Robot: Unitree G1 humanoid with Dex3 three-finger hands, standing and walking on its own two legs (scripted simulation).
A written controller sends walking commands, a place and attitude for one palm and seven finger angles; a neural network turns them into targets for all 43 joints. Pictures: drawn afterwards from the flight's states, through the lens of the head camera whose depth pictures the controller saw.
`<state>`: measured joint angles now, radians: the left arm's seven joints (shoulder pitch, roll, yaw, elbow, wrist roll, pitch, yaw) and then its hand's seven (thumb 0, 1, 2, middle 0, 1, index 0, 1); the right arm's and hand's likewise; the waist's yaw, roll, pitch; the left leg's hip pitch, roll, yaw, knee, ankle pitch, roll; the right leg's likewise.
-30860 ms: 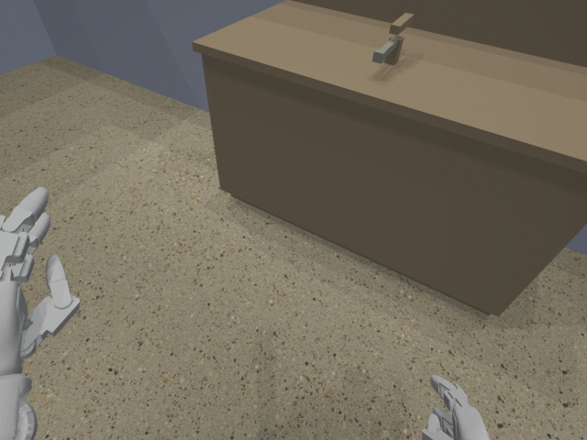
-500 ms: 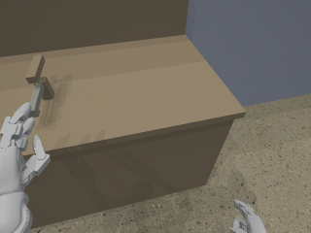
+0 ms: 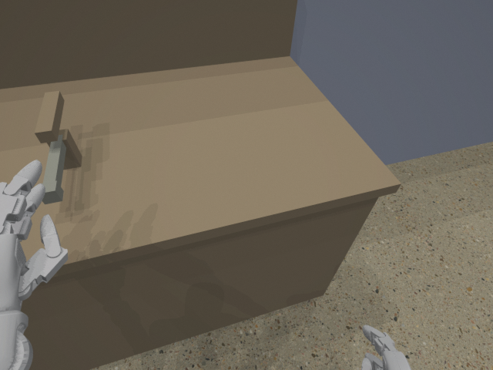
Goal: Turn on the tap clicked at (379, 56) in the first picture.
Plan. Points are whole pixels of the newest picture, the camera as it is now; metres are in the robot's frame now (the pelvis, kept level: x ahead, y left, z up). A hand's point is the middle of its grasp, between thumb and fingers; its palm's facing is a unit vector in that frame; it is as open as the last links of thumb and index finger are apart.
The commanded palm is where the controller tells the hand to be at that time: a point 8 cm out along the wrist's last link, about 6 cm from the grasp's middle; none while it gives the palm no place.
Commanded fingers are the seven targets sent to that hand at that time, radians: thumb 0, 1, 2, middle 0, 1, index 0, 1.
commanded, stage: come to a stop and stand still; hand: left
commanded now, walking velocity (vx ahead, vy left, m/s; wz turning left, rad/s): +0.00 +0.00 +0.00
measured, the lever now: (50, 192) +0.37 +0.37 +0.07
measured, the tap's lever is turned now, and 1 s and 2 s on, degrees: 0 0 0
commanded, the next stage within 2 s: look again from close up in 0.34 s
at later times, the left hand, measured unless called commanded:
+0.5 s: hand (42, 221) +0.24 +0.26 +0.18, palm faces +0.39 -0.78 -0.49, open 7.4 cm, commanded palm +0.16 +0.29 +0.17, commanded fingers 0.00 0.90 0.90 -0.20 -0.30 -0.20 -0.30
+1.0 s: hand (23, 233) +0.21 +0.26 +0.21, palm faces +0.45 -0.80 -0.40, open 7.4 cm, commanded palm +0.14 +0.27 +0.17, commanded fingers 0.00 0.90 0.90 -0.20 -0.30 -0.20 -0.30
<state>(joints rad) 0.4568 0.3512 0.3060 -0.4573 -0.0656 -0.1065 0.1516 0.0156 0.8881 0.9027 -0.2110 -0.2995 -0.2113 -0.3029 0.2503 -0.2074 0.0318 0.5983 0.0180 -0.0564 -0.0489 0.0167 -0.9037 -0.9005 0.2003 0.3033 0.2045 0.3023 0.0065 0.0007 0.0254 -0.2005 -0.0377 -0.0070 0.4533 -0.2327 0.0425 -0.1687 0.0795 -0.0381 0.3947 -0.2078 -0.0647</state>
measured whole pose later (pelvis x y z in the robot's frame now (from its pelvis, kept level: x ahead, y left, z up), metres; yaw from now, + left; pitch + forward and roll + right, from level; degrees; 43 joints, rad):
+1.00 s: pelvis -0.02 -0.01 -0.01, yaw +1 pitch +0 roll -1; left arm 0.27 0.49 0.42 -0.42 -0.10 -0.30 0.11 0.02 0.88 0.90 -0.22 -0.30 -0.22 -0.30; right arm 0.28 -0.28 0.03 0.57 0.03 -0.17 -0.02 0.02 -0.91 -0.90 0.20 0.30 0.20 0.30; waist 0.05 0.00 0.06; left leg -0.31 -0.03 -0.03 0.57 -0.25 0.03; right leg -0.27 0.08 -0.09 0.50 -0.23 -0.07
